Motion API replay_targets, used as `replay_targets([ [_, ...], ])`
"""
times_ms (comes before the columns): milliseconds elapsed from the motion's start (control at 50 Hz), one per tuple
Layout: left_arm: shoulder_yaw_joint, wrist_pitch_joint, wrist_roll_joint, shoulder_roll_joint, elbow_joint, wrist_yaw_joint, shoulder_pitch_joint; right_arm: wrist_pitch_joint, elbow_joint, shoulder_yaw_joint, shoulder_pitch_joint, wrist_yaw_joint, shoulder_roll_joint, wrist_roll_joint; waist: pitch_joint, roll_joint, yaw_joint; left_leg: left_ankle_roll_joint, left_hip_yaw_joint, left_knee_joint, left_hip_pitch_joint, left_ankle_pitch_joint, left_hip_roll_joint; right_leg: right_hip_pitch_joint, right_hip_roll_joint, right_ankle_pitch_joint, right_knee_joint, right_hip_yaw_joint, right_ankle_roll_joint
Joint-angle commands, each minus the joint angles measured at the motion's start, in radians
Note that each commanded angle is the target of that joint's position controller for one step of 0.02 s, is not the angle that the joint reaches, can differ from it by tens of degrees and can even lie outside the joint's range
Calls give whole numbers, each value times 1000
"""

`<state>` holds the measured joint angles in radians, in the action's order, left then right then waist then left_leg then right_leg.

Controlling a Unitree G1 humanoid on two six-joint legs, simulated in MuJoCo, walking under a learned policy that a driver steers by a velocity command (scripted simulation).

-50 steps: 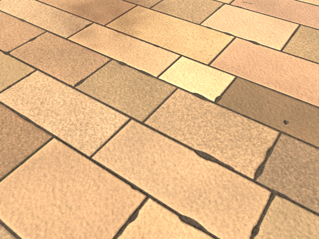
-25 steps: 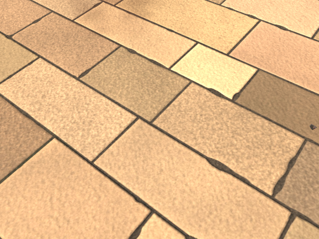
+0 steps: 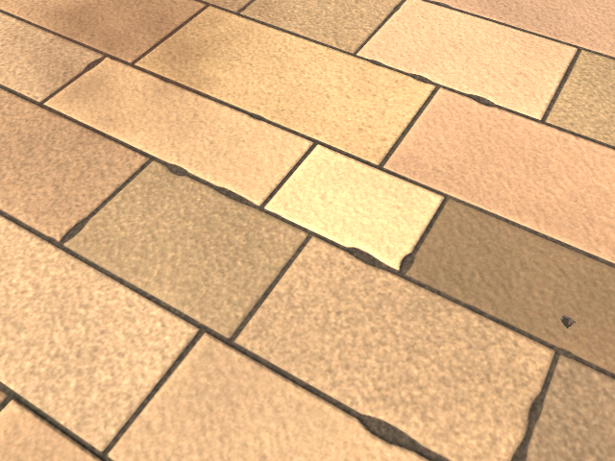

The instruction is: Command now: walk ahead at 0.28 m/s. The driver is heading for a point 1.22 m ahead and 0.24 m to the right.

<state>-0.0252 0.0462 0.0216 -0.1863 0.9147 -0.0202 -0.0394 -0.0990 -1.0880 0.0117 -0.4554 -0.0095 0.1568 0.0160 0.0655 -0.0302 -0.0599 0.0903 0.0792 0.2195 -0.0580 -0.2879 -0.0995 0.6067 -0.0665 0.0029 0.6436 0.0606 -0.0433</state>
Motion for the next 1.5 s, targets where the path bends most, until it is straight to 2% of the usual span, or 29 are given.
replay_targets([
  [20,-6,20,0,-51,-20,15,-48,-2,13,17,-45,-15,130,8,-17,133,46,45,-78,123,37,971,246,-172,87,25,-59,42,-29],
  [60,-24,41,9,-88,47,28,-236,0,17,21,-3,-21,146,0,-80,120,134,26,-82,330,16,966,233,-349,111,-34,-202,27,-62],
  [80,-35,58,26,-128,79,35,-338,-3,24,20,-6,-22,142,-15,-140,82,168,5,-69,492,115,763,200,-534,29,-304,-237,-29,-80],
  [100,-53,61,48,-213,95,36,-444,-1,37,4,-109,-26,68,-42,-301,-85,148,-28,-13,817,343,151,109,-844,-267,-899,-94,-268,-191],
  [120,-47,45,-3,-183,91,25,-437,17,-5,9,-222,-28,57,-74,-484,-143,120,-45,-85,1034,442,-368,8,-946,-400,-1079,-111,-470,-345],
  [140,-40,33,-28,-149,63,20,-343,34,-6,26,-157,-29,111,-36,-393,-24,101,-52,-149,1046,459,-306,53,-788,-346,-868,-189,-405,-333],
  [160,-25,27,-27,-100,50,25,-239,41,18,27,-57,-24,94,-4,-231,-19,82,-58,-140,1017,495,-254,78,-630,-296,-653,-261,-342,-300],
  [200,0,24,-18,-35,56,42,-180,65,31,28,7,-13,63,25,-88,-9,34,-71,-140,865,418,-177,130,-392,-205,-459,-357,-216,-220],
  [260,3,28,1,-54,76,43,-189,104,-4,16,-50,-14,10,18,-110,-28,-6,-85,-96,722,279,-134,111,-286,-144,-392,-374,-128,-183],
  [300,1,28,6,-75,84,39,-202,119,-1,13,-8,-25,18,14,-111,-48,5,-87,-84,597,276,-125,115,-290,-133,-220,-388,-130,-171],
  [380,-4,-1,0,-94,97,40,-224,130,3,10,70,-32,44,8,-79,-79,35,-80,-65,450,249,-53,117,-248,-127,277,-446,-186,-146],
  [440,-3,-22,-11,-81,104,45,-230,114,-9,0,66,-32,35,15,-18,-18,26,-61,-83,233,161,62,138,-175,-108,475,-443,-204,-78],
  [480,-2,-30,-21,-46,113,42,-295,94,-3,3,87,-36,90,12,36,92,85,-32,-207,133,249,16,225,-212,-23,394,-403,-148,-19],
  [520,1,-33,-15,-34,134,41,-306,78,-11,-7,110,-32,49,-5,31,136,93,-42,-217,58,405,-60,223,-422,1,219,-326,-104,-12],
  [640,4,-26,-11,-32,165,46,-311,70,-22,-6,82,-36,41,-8,3,52,80,-44,-176,81,305,76,198,-428,-21,167,-331,-116,-13],
  [920,13,-30,-12,-12,214,59,-333,73,-45,-11,50,-39,29,-7,8,37,71,-37,-164,88,261,152,195,-445,-29,96,-315,-113,-7],
  [980,3,-37,-10,-27,214,55,-339,80,-50,3,21,-36,56,-2,14,58,65,-4,-166,87,282,-180,163,-407,28,397,-262,-77,-25],
  [1040,1,-36,1,-5,172,40,-289,86,-41,23,-35,-30,89,-2,132,123,28,75,-323,1,297,-503,247,-198,76,563,-128,-38,-38],
  [1080,5,-18,19,20,130,27,-230,80,-51,42,-74,-31,125,0,167,192,6,146,-485,-93,239,-519,382,-93,69,413,40,21,-33],
  [1100,-1,-8,18,0,110,21,-207,74,-46,46,-70,-29,126,4,160,174,6,163,-505,-107,221,-466,404,-61,49,408,85,4,-37],
  [1180,-17,28,-3,-12,81,4,-233,48,-24,55,0,-21,128,2,116,136,64,127,-368,-40,223,-222,351,-181,43,373,-28,10,-42],
  [1220,-29,33,-12,-2,143,6,-412,42,-4,56,62,-18,124,-6,73,92,149,81,-242,92,412,-120,262,-528,110,283,-177,53,-38],
  [1240,-47,38,-4,-46,177,16,-537,30,13,47,87,-12,95,-2,31,-9,203,47,-149,284,533,-44,194,-714,31,340,-254,-74,-51],
  [1260,-75,40,2,-161,192,28,-665,19,62,26,105,0,16,-8,-24,-283,234,-11,8,636,719,-145,59,-835,-229,613,-459,-507,-131],
  [1280,-71,23,0,-151,211,29,-674,21,83,46,132,7,90,22,13,-228,204,1,-39,843,799,-243,66,-764,-323,644,-514,-694,-192],
  [1300,-57,20,5,-112,171,29,-549,23,90,47,164,17,85,31,80,-71,139,16,-86,925,823,-156,133,-671,-301,635,-500,-607,-185],
  [1340,-45,33,1,-87,126,26,-424,14,83,41,161,32,49,16,84,11,81,10,-100,896,764,3,178,-575,-223,441,-525,-429,-151],
  [1420,-21,58,-7,-49,162,35,-489,42,92,51,185,41,62,20,42,-28,58,-26,-41,832,763,90,171,-627,-146,-29,-498,-216,-124],
  [1500,-8,62,-5,-47,174,36,-525,51,171,39,384,43,46,13,72,-44,82,-47,14,650,776,172,149,-601,-111,-231,-497,-123,-126],
])
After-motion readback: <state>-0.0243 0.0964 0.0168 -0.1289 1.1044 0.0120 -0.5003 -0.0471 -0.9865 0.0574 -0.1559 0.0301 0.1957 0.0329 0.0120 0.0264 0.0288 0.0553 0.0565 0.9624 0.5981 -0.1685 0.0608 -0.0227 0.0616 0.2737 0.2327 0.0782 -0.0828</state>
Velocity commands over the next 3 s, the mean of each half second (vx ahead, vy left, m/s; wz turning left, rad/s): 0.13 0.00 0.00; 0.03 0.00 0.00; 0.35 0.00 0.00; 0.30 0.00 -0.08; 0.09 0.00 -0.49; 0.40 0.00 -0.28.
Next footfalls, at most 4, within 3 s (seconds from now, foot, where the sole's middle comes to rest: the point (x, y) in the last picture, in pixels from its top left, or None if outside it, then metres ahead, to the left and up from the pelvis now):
0.08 right None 0.22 -0.09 -0.78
0.46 left None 0.17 0.11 -0.78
1.70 left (280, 385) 0.62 0.05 -0.78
2.26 right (358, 381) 0.62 -0.13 -0.78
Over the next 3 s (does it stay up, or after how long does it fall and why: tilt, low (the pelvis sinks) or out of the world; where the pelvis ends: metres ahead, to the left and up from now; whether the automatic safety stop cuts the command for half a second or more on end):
stays up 0.77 -0.06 0.01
